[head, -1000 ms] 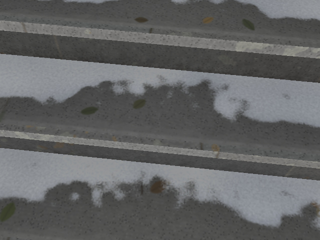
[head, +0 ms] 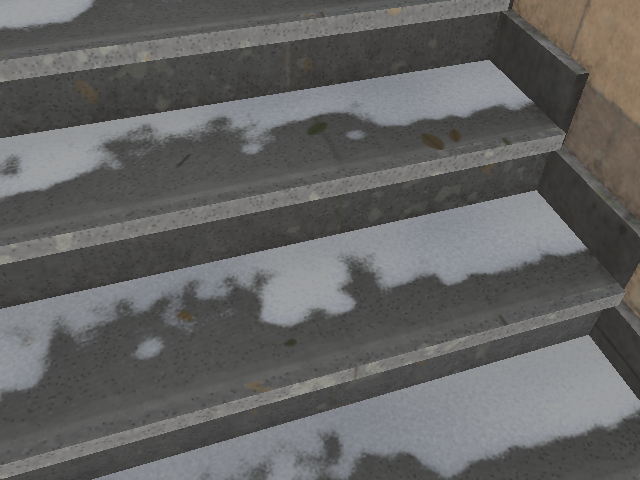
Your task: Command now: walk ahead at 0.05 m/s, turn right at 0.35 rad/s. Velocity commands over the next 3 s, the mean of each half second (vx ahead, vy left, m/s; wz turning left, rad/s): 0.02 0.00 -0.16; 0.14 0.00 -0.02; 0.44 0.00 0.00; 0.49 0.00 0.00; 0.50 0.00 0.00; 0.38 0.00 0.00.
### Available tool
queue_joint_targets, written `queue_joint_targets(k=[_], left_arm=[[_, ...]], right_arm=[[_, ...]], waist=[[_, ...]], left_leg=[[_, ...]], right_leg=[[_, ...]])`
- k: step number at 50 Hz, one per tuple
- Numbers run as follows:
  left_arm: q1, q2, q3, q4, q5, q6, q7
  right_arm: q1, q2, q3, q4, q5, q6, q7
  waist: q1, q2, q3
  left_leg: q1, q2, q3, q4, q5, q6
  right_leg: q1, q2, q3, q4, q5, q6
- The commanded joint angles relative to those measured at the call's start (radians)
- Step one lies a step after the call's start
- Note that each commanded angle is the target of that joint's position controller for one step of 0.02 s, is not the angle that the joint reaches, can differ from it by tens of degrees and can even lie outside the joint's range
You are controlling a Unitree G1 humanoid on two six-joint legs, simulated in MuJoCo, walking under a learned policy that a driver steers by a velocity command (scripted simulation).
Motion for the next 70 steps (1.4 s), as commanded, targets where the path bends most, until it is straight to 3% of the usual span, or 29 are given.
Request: queue_joint_targets(k=[1,3,6,7,8,9,11,13,17,25,26,28,37,44,48,50,51,53,55,59,61,62,64,65,66,67,68,69,70], left_arm=[[-0.024,-0.044,-0.035,-0.054,0.006,0.001,-0.034],[0.051,-0.006,-0.011,-0.003,0.015,-0.014,-0.061],[0.067,0.029,0.009,0.005,-0.010,-0.062,-0.061],[0.059,0.045,0.017,0.002,-0.011,-0.075,-0.037],[-0.021,0.136,0.036,-0.040,0.012,-0.081,-0.003],[-0.128,0.158,0.040,-0.099,-0.004,-0.076,0.000],[-0.141,0.078,0.035,-0.097,-0.025,-0.047,0.002],[-0.141,0.059,0.038,-0.090,-0.024,-0.026,0.010],[-0.111,0.030,0.036,-0.055,-0.014,-0.019,0.024],[-0.080,0.007,0.035,-0.029,-0.019,-0.006,0.033],[0.061,-0.047,0.012,0.006,0.001,-0.001,0.061],[0.064,-0.027,0.014,0.020,0.005,0.005,0.095],[0.149,-0.038,0.000,0.069,0.002,0.028,0.115],[0.160,-0.054,0.010,0.037,0.016,0.032,0.093],[0.328,-0.052,0.014,0.059,0.007,0.011,0.090],[0.520,0.049,0.049,0.117,0.002,0.008,0.106],[0.583,0.057,0.054,0.132,0.007,0.026,0.115],[0.558,0.051,0.052,0.122,0.037,0.017,0.128],[0.510,0.060,0.058,0.130,0.054,-0.020,0.114],[0.566,-0.052,0.019,0.203,0.046,-0.055,0.101],[0.492,-0.031,0.010,0.214,0.028,-0.064,0.099],[0.386,-0.007,0.000,0.206,-0.003,-0.057,0.093],[0.172,0.009,-0.020,0.121,-0.058,-0.053,0.111],[0.193,0.093,-0.005,0.103,-0.084,-0.063,0.098],[0.172,0.200,0.024,0.098,-0.084,-0.082,0.090],[0.145,0.260,0.063,0.101,-0.096,-0.087,0.080],[0.162,0.234,0.079,0.100,-0.081,-0.087,0.057],[0.196,0.010,0.041,0.043,-0.016,-0.081,0.020],[0.312,-0.134,0.028,-0.002,0.033,-0.074,0.012]], right_arm=[[-0.190,-0.039,0.009,-0.113,-0.001,-0.025,0.041],[-0.301,-0.053,0.020,-0.141,0.013,-0.062,0.074],[-0.311,-0.092,0.024,-0.122,0.040,-0.072,0.101],[-0.187,-0.081,0.019,-0.088,0.061,-0.066,0.120],[0.077,-0.060,0.003,-0.048,0.055,-0.052,0.112],[0.222,-0.042,0.009,-0.024,0.055,-0.045,0.086],[-0.039,-0.079,-0.002,-0.110,0.043,-0.030,0.077],[-0.082,-0.067,-0.006,-0.115,0.044,-0.026,0.090],[-0.072,-0.034,0.002,-0.114,0.034,-0.035,0.123],[-0.029,-0.041,-0.009,-0.104,0.031,-0.020,0.131],[0.014,-0.059,-0.019,-0.088,0.025,0.005,0.045],[0.042,-0.073,-0.018,-0.072,0.032,0.027,-0.010],[0.109,-0.042,-0.011,-0.027,0.027,0.057,-0.015],[0.137,-0.133,-0.047,-0.014,0.032,0.073,0.004],[0.073,-0.110,-0.038,-0.025,0.027,0.060,0.018],[0.038,-0.053,-0.014,-0.071,0.036,0.045,0.029],[0.042,-0.042,-0.012,-0.076,0.039,0.030,0.044],[-0.037,-0.022,-0.016,-0.104,0.040,0.010,0.060],[-0.154,0.031,0.000,-0.201,0.038,0.008,0.047],[-0.409,0.134,0.046,-0.402,0.028,0.027,0.016],[-0.482,0.163,0.075,-0.492,0.045,0.043,0.004],[-0.470,0.119,0.081,-0.530,0.062,0.052,0.008],[-0.233,0.093,0.077,-0.461,0.081,0.078,0.045],[-0.091,0.042,0.047,-0.399,0.084,0.089,0.033],[0.164,0.002,0.013,-0.307,0.064,0.098,0.023],[0.322,-0.042,-0.013,-0.256,0.050,0.088,0.011],[0.319,-0.112,-0.037,-0.259,0.015,0.082,0.001],[0.266,-0.246,-0.065,-0.209,-0.013,0.077,-0.008],[0.179,-0.253,-0.078,-0.218,0.046,0.074,-0.015]], waist=[[0.084,0.042,-0.023],[0.143,0.117,0.021],[0.171,0.042,0.066],[0.124,0.046,0.040],[-0.031,-0.075,-0.034],[-0.082,-0.152,-0.116],[0.001,-0.063,-0.020],[0.020,-0.005,0.036],[0.028,0.030,0.021],[0.050,0.054,0.041],[0.050,0.090,0.064],[0.045,0.027,0.106],[0.035,0.066,0.135],[0.024,0.161,0.320],[0.098,0.041,0.298],[0.152,-0.283,0.244],[0.175,-0.363,0.232],[0.169,-0.126,0.206],[0.139,-0.029,0.151],[0.149,-0.027,0.237],[0.077,0.000,0.326],[0.004,0.020,0.381],[-0.082,0.043,0.289],[-0.106,-0.024,0.139],[-0.214,-0.099,-0.048],[-0.302,-0.122,-0.157],[-0.291,-0.082,-0.152],[-0.131,0.351,-0.048],[-0.036,0.472,-0.098]], left_leg=[[0.013,0.134,-0.108,-0.330,0.029,0.085],[-0.184,0.084,-0.040,-0.317,0.009,0.002],[-0.056,0.096,-0.030,-0.158,0.141,0.040],[0.083,0.115,-0.061,-0.091,0.193,0.062],[0.159,0.047,-0.014,0.038,0.023,0.011],[0.124,-0.006,-0.046,0.034,-0.149,-0.056],[0.182,-0.014,-0.028,0.005,-0.098,-0.050],[0.183,0.009,-0.041,-0.070,-0.096,-0.017],[0.266,0.039,-0.062,-0.126,0.016,0.009],[0.308,0.061,-0.073,-0.148,0.124,0.017],[0.326,0.111,-0.100,-0.207,0.207,-0.027],[0.342,0.104,-0.103,-0.208,0.231,-0.040],[0.396,0.089,-0.094,-0.285,0.027,-0.026],[0.291,0.194,-0.241,-0.426,-0.512,0.102],[0.195,0.126,-0.152,-0.259,-0.341,0.103],[-0.023,-0.010,-0.040,0.143,-0.170,0.048],[-0.162,-0.057,-0.062,0.340,-0.208,0.044],[-0.346,-0.027,-0.148,0.897,-0.247,0.039],[-0.567,0.019,-0.227,1.317,-0.288,0.065],[-1.095,0.010,-0.355,1.770,-0.525,0.137],[-1.100,0.029,-0.352,1.685,-0.534,0.145],[-0.904,0.076,-0.239,1.311,-0.473,0.122],[0.003,0.047,-0.062,0.884,-0.132,0.118],[0.224,-0.040,0.008,0.902,-0.148,0.108],[0.367,-0.081,0.004,0.873,-0.151,0.108],[0.440,-0.105,-0.022,0.680,-0.101,0.089],[0.370,-0.133,-0.176,0.363,-0.275,0.095],[0.301,0.117,-0.706,-0.029,-0.215,0.101],[0.241,0.238,-1.090,-0.369,-0.232,0.048]], right_leg=[[0.174,-0.057,-0.061,-0.289,-0.062,0.030],[0.556,-0.081,-0.055,-0.434,0.096,0.058],[0.704,0.004,-0.143,-0.905,0.222,0.081],[0.708,0.016,-0.154,-1.051,0.245,0.052],[0.734,-0.083,-0.040,-1.000,0.699,-0.062],[0.814,-0.171,0.099,-1.030,0.695,-0.197],[0.602,-0.105,0.076,-1.085,0.088,-0.130],[0.550,-0.069,0.052,-1.102,-0.168,-0.089],[0.572,-0.020,-0.045,-1.047,0.000,-0.056],[0.591,-0.003,-0.097,-1.016,0.105,-0.027],[0.656,-0.059,-0.060,-1.050,0.230,0.011],[0.674,-0.055,-0.067,-1.059,0.262,0.033],[0.698,-0.047,-0.076,-1.148,0.056,0.020],[0.515,0.033,-0.217,-0.957,-0.238,-0.033],[0.699,0.026,-0.147,-1.053,-0.263,-0.079],[0.938,-0.161,0.282,-1.313,-0.400,-0.189],[1.046,-0.247,0.447,-1.419,-0.298,-0.262],[1.082,-0.317,0.434,-1.378,0.010,-0.341],[1.121,-0.325,0.328,-1.351,0.007,-0.310],[1.147,-0.366,0.236,-1.376,-0.215,-0.184],[0.942,-0.355,0.141,-1.488,-0.337,-0.115],[0.735,-0.275,0.011,-1.629,-0.415,-0.081],[0.186,-0.152,-0.191,-1.817,0.060,-0.139],[0.304,-0.136,-0.234,-1.649,0.749,-0.166],[0.506,-0.164,-0.247,-1.386,1.328,-0.153],[0.652,-0.150,-0.217,-1.101,1.471,-0.104],[0.734,-0.124,-0.134,-0.740,1.299,-0.076],[0.456,0.101,-0.053,-0.272,0.121,-0.013],[0.307,0.209,0.212,0.172,-0.014,-0.016]])
Next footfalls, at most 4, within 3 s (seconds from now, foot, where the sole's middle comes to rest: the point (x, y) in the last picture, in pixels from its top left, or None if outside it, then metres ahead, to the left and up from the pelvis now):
0.14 right None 0.14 -0.13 -0.75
1.36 left None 0.43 0.16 -0.58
1.90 right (279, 322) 0.71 0.07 -0.41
2.36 left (182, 161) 0.97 0.25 -0.24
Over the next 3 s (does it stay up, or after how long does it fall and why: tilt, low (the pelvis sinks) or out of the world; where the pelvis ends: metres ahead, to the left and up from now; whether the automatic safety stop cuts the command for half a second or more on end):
stays up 1.16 0.11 0.61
